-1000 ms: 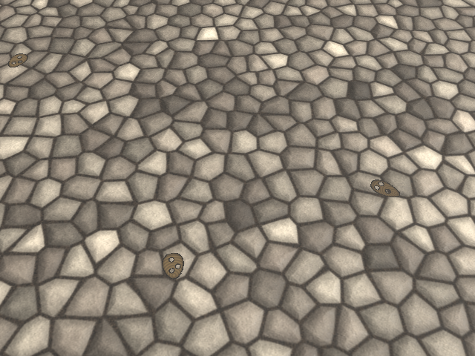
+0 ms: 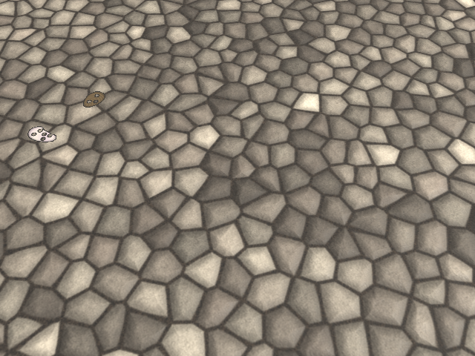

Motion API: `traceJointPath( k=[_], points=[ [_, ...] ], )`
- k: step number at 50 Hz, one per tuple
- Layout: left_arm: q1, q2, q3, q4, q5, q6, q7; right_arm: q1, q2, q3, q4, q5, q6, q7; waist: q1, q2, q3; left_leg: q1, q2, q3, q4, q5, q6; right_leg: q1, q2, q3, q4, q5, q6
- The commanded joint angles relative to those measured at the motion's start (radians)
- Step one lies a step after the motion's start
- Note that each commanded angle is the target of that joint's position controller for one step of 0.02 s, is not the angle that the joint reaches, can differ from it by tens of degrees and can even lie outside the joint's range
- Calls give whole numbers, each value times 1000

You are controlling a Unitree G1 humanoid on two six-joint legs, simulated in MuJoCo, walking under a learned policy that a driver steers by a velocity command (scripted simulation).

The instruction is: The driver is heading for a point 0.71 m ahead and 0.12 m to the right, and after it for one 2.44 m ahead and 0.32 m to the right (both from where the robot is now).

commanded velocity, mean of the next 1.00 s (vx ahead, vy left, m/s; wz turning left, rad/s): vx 0.49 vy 0.00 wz -0.27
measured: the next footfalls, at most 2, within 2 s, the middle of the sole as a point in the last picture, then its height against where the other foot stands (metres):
right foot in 0.50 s outside the picture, level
left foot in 1.00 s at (269, 251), level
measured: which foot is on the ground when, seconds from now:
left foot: down 0.00-0.52, up 0.54-0.98, down 1.00-1.00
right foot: up 0.00-0.48, down 0.50-1.00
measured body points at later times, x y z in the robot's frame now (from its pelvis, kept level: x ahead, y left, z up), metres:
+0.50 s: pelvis +0.27 -0.03 +0.00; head +0.31 -0.04 +0.45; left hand +0.47 +0.19 -0.11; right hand +0.22 -0.29 -0.14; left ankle +0.08 +0.05 -0.71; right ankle +0.37 -0.10 -0.72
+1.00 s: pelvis +0.55 -0.07 +0.01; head +0.59 -0.09 +0.46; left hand +0.62 +0.21 -0.12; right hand +0.68 -0.36 -0.08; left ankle +0.72 -0.03 -0.72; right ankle +0.38 -0.10 -0.72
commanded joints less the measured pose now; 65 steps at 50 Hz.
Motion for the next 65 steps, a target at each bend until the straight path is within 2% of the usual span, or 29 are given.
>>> traceJointPath(
  k=[1,2,4,6,13,19,22,24,25,26,27,28,29,31,33,35,40,44,47,49,50,51,52,53,54,55,57,60,65],
  points=[
    [-73,121,21,-125,3,-39,-1,187,-155,-49,14,19,-5,-27,-63,-20,-80,415,314,-477,-340,284,188,-437,-47,123,65,100,-15],
    [-16,108,18,-108,19,-19,-3,144,-115,-35,8,26,-11,-28,-19,-19,-96,348,285,-404,-370,307,167,-359,-57,122,23,115,-9],
    [26,91,14,-84,31,15,-11,155,-80,-19,22,24,-41,-21,2,10,-98,279,264,-336,-396,437,163,-281,-61,104,-32,113,0],
    [-6,78,12,-83,24,27,-22,190,-103,-22,48,21,-58,-18,-4,20,-76,270,242,-272,-440,418,139,-303,-64,86,-106,185,1],
    [-217,74,13,-129,2,30,-36,285,-104,-9,97,13,-75,-22,-80,47,0,410,240,-142,-505,388,40,-457,-21,112,-346,421,-30],
    [-337,54,0,-176,13,21,-50,333,-86,9,147,4,-77,-49,-107,51,44,551,281,-43,-469,583,15,-444,40,29,-545,404,-75],
    [-259,69,6,-163,14,21,-43,312,-125,6,159,-2,-74,-65,-54,99,-21,595,295,10,-279,1053,-13,-285,122,-47,-591,266,-133],
    [-42,113,29,-99,20,11,-36,294,-156,0,153,-5,-60,-69,41,111,-144,552,294,36,38,1128,-21,-44,175,-41,-657,219,-186],
    [119,164,51,-58,35,5,-26,258,-161,1,128,4,-61,-68,128,67,-225,361,272,58,296,881,-36,210,94,87,-714,228,-243],
    [167,293,89,-61,42,11,-13,310,-58,24,69,26,-72,-47,82,-172,-337,-59,94,71,718,99,-88,546,-217,576,-722,262,-407],
    [136,270,86,-58,-4,19,-19,255,-112,11,53,7,-82,-40,80,-103,-380,-244,10,-114,863,-285,-83,587,-284,861,-849,329,-470],
    [66,244,80,-56,-18,23,-17,177,-107,14,25,4,-92,-32,53,-39,-216,-314,92,-171,821,-177,-77,450,-246,686,-875,304,-426],
    [14,185,66,-63,-15,25,-16,160,-109,17,15,9,-102,-28,21,19,-119,-285,130,-153,733,-110,-82,302,-212,584,-912,355,-380],
    [-45,133,49,-66,-19,20,-10,182,-92,19,18,-13,-73,-27,-51,48,-38,-177,170,-141,609,-88,-113,103,-111,436,-962,472,-311],
    [-29,152,51,-59,-18,1,-12,203,-70,25,9,-24,-38,-22,-71,-12,-53,-129,176,-120,534,-94,-144,43,-76,382,-967,592,-316],
    [-13,174,57,-56,-18,-7,-10,149,-68,26,-13,-24,-26,-17,-63,-15,-48,-149,180,-96,443,-29,-169,21,-33,349,-987,578,-300],
    [88,185,64,-44,-21,1,-8,-55,-62,32,-88,-14,-25,-10,17,-49,-38,-228,160,-86,188,167,-190,112,-1,367,-966,587,-237],
    [147,190,66,-41,-9,7,2,-170,-68,40,-134,-5,-36,-7,62,-58,-39,-247,123,-93,56,193,-176,224,-22,421,-908,662,-232],
    [137,169,54,-31,-2,5,16,-117,-68,43,-116,-7,-56,-10,39,-65,-48,-98,85,-74,-75,200,-123,254,-31,377,-829,889,-175],
    [107,177,50,-25,-4,-8,21,54,-103,28,-52,-13,-72,-22,-35,-81,-111,105,44,-62,-145,212,-72,270,-15,356,-685,1076,-128],
    [84,180,48,-27,-12,-15,17,170,-121,21,-19,-16,-87,-30,-100,-55,-165,265,80,-79,-214,349,-45,232,29,315,-532,1024,-105],
    [99,133,33,-59,-19,-21,16,305,-181,13,0,-26,-97,-41,-130,46,-294,515,294,-278,-132,713,4,79,86,271,-281,633,-80],
    [311,71,27,-22,-61,-8,20,324,-249,-14,26,-9,-79,-33,-55,299,-451,743,548,-620,-93,1153,223,-143,256,193,53,-177,-34],
    [268,156,34,2,-11,4,27,292,-179,-6,11,33,-62,-21,-55,114,-413,651,485,-646,-152,1063,211,-187,207,237,95,-132,-43],
    [154,149,32,-16,6,7,21,188,-116,10,1,42,-60,-20,-37,66,-267,531,421,-521,-185,959,181,-228,158,218,79,-62,-32],
    [83,140,26,-34,15,10,17,128,-72,23,-6,34,-56,-19,-31,36,-197,449,365,-456,-220,898,148,-247,123,193,31,-24,-25],
    [33,130,25,-57,28,35,7,134,-92,18,16,37,-48,-24,-9,81,-134,321,285,-378,-267,875,109,-204,94,165,-40,22,-8],
    [43,103,15,-59,16,61,8,140,-135,-1,23,26,-39,-21,14,88,-174,251,252,-352,-284,813,113,-152,102,139,-102,29,17],
    [-85,109,12,-98,13,94,23,165,-157,-25,17,14,6,-25,-21,121,-146,148,219,-437,-356,217,101,-177,92,134,-235,44,28]
  ],
)
Velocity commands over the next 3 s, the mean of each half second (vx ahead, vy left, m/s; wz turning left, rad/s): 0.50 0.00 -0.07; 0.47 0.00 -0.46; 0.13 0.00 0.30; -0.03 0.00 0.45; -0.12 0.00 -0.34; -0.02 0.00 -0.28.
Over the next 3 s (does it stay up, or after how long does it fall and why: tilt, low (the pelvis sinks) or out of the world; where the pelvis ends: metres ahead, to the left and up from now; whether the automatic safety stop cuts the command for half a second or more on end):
stays up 0.46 -0.10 0.02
